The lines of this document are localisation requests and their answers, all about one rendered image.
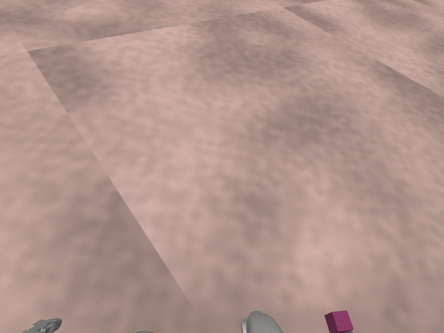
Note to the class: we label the cube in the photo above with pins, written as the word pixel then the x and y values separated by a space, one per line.
pixel 338 322

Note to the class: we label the left robot hand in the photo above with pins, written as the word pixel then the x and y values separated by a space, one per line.
pixel 43 326

